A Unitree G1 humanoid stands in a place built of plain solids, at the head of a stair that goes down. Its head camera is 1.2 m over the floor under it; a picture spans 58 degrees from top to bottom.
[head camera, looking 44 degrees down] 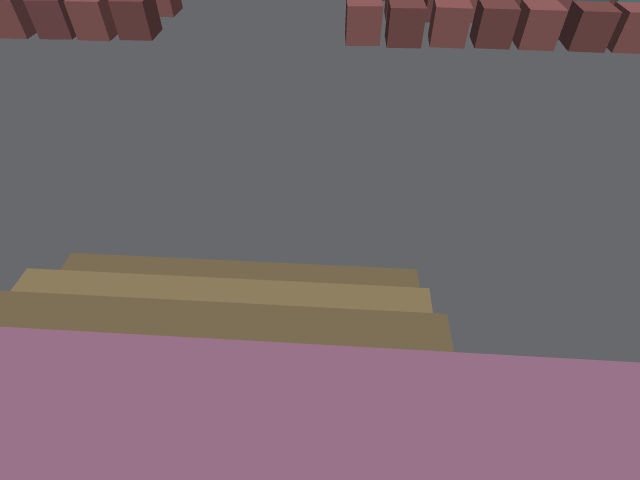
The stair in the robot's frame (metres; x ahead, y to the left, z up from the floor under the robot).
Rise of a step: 0.20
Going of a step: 0.30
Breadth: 1.98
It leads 4 degrees to the right of straight ahead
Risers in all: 4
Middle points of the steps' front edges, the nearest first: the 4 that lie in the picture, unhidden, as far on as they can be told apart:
0.80 0.51 0.00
1.09 0.49 -0.20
1.39 0.47 -0.39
1.68 0.45 -0.59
